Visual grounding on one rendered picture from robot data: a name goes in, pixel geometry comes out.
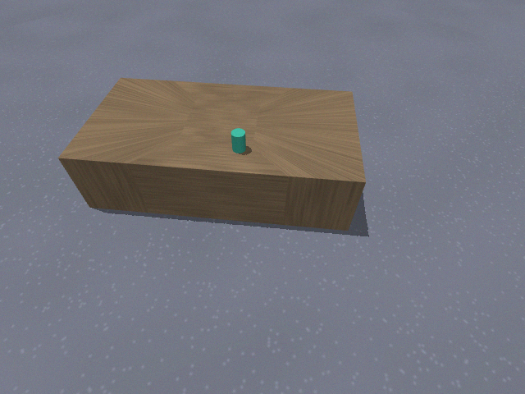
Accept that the can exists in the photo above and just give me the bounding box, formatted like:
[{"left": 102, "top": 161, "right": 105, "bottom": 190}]
[{"left": 231, "top": 128, "right": 246, "bottom": 153}]

